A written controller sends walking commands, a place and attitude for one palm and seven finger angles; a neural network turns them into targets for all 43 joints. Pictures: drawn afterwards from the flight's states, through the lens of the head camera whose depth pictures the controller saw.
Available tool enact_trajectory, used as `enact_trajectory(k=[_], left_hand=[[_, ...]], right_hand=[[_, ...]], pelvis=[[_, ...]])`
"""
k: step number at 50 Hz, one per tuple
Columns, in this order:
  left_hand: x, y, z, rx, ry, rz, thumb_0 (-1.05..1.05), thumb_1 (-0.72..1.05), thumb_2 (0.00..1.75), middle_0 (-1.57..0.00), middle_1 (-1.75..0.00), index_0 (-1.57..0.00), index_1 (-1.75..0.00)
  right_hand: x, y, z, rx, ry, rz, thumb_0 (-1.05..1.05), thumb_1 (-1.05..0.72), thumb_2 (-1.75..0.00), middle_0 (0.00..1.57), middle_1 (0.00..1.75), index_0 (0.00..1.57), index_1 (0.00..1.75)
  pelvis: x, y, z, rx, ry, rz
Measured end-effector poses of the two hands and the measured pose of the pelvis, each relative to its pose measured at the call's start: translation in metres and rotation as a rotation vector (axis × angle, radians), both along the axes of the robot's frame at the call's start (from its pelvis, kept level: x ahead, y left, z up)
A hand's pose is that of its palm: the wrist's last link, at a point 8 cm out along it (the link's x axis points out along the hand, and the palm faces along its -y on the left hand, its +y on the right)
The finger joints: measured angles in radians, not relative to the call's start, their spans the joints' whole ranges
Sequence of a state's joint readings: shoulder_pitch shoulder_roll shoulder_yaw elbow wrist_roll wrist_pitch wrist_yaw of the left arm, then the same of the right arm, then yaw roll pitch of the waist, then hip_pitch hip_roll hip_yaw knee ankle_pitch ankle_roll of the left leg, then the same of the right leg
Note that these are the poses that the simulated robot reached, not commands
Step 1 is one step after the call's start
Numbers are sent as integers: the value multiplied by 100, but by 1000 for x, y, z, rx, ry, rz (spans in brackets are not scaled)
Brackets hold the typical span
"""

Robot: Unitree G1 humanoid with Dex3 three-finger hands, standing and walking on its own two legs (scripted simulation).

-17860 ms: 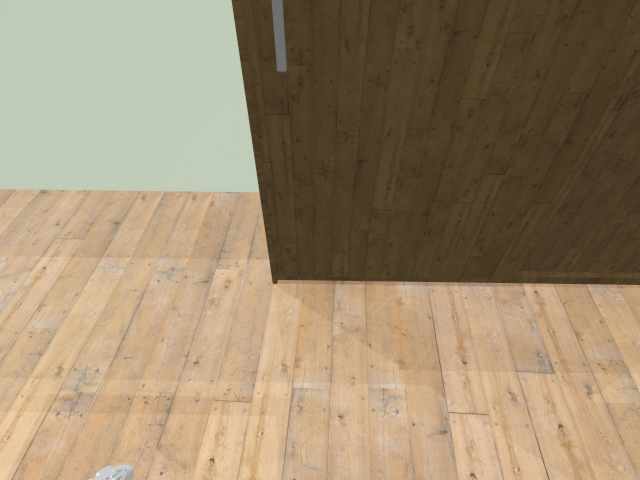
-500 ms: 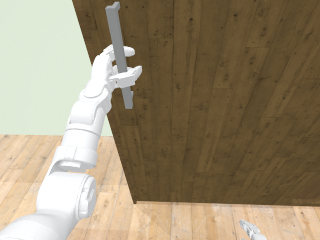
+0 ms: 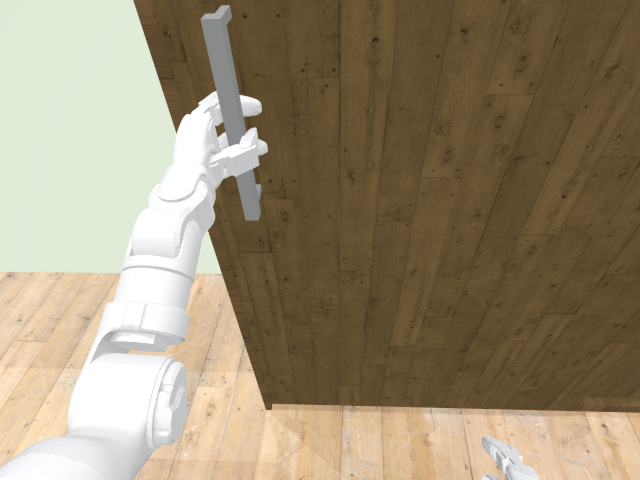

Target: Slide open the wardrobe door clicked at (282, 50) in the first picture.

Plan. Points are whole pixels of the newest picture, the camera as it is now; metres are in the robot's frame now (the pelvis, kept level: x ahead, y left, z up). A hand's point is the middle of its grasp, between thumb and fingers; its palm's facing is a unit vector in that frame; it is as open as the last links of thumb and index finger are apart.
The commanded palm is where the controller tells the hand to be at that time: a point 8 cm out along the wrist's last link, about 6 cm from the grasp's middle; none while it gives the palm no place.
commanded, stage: grip the handle and tug to test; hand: left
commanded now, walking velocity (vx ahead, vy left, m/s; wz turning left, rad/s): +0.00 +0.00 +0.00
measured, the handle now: (240, 126) +0.48 +0.13 +0.23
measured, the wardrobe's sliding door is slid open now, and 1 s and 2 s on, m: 0.00 0.01 0.08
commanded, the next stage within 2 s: tug the door sideways, standing still in 0.34 s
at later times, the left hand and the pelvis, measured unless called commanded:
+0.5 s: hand (250, 155) +0.42 +0.11 +0.23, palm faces +0.01 -1.00 -0.02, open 5.9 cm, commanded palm +0.40 +0.15 +0.23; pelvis +0.04 +0.00 +0.00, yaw -1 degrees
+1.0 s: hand (258, 153) +0.42 +0.10 +0.23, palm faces +0.08 -0.99 -0.06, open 5.8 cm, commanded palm +0.40 +0.10 +0.23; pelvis +0.01 +0.00 +0.00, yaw +4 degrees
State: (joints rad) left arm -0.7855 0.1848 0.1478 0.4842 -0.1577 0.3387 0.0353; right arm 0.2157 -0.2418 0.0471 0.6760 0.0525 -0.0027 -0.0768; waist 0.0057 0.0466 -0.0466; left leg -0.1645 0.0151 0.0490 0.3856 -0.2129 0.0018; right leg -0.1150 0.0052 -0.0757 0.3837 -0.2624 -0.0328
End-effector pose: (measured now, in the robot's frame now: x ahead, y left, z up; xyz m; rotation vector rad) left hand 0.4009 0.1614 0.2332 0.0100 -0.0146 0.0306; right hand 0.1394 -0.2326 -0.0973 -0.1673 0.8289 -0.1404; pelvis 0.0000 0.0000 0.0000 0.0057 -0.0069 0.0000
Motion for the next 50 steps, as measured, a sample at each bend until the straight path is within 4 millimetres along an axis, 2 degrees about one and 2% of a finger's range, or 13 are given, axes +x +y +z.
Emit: enact_trajectory(k=[12,26,33,41,50], left_hand=[[-3,-1,-2,-2,-33,-2,0,77,79,-33,-140,-29,-138],[-4,0,-2,7,-32,-23,0,77,79,-31,-138,-27,-135],[-2,0,0,9,-2,0,1,74,82,-37,-137,-34,-137],[-3,-4,0,31,2,43,1,74,84,-38,-136,-32,-139],[-5,-10,2,52,12,51,0,77,81,-34,-135,-26,-140]], right_hand=[[19,2,4,25,-28,-11,1,-90,-90,20,30,20,30],[70,6,13,26,-61,33,1,-90,-90,20,30,20,29],[87,14,11,9,-50,96,1,-90,-90,20,30,20,29],[81,26,7,27,-49,140,1,-90,-90,20,30,20,29],[42,30,-6,40,10,141,1,-90,-90,20,30,20,30]], pelvis=[[14,1,0,4,4,-20],[38,1,0,7,19,-17],[37,-1,-1,4,20,20],[27,-3,-3,10,13,52],[7,-1,-4,4,6,63]])
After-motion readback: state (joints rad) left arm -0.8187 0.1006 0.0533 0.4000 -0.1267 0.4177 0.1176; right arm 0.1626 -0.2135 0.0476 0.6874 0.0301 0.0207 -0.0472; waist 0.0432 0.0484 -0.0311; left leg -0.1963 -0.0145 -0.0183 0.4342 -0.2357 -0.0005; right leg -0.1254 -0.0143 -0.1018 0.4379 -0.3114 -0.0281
